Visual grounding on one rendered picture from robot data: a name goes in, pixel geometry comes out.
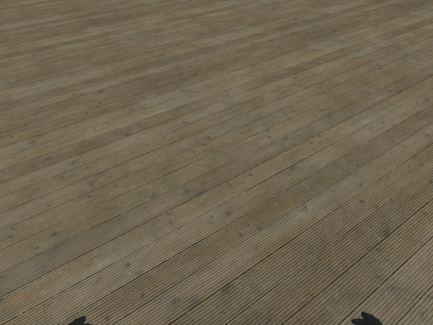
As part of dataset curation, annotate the right robot hand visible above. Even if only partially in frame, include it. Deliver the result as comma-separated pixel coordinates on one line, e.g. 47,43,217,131
351,311,383,325

